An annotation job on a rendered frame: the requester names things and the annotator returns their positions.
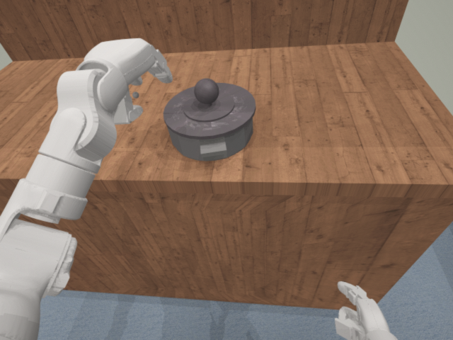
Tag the right robot hand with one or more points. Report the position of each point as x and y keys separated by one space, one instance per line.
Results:
x=354 y=325

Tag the left robot upper arm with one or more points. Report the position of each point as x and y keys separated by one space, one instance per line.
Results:
x=35 y=261

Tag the table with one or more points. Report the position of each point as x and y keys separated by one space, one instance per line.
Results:
x=348 y=175

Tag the left robot hand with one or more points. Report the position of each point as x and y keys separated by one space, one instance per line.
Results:
x=133 y=57

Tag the lid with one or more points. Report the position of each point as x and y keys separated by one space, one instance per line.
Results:
x=187 y=117

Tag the knob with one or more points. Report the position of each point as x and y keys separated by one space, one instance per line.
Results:
x=206 y=91

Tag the left robot forearm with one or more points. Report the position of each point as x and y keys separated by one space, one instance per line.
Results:
x=81 y=134

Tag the pot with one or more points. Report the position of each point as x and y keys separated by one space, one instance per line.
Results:
x=213 y=149

